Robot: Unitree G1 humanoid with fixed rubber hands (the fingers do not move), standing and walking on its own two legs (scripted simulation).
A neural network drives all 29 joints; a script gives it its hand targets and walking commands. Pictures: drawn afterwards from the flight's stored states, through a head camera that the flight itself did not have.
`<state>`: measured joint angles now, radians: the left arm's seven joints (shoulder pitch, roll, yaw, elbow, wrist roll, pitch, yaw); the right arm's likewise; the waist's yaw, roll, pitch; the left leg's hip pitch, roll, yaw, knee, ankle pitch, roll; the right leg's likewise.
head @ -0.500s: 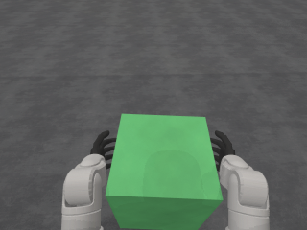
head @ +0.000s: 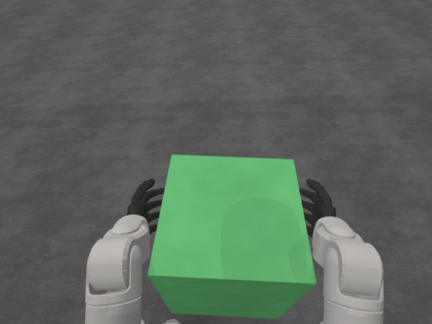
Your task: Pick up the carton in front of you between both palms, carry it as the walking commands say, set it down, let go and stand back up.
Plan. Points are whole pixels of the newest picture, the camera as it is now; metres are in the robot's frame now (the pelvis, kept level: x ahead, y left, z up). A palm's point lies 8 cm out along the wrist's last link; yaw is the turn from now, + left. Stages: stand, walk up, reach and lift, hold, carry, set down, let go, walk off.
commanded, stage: carry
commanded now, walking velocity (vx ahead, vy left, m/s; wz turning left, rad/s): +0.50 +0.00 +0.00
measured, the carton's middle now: (228, 241) +0.26 +0.00 +0.02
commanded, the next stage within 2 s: none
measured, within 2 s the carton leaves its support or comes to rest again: neither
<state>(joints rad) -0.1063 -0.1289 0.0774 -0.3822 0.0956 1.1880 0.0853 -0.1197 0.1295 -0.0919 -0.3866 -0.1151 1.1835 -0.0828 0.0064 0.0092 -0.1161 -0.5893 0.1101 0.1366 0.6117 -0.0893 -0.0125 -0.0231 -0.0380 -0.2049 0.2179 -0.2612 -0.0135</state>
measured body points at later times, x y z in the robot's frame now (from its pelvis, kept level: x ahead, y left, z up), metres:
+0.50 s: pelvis +0.32 +0.03 +0.00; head +0.32 +0.04 +0.45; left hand +0.60 +0.17 +0.08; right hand +0.60 -0.13 +0.09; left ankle +0.22 +0.12 -0.75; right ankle +0.45 -0.11 -0.71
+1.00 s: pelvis +0.52 +0.01 -0.01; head +0.49 +0.02 +0.44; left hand +0.79 +0.16 +0.08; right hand +0.79 -0.14 +0.09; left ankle +0.50 +0.13 -0.75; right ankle +0.51 -0.08 -0.75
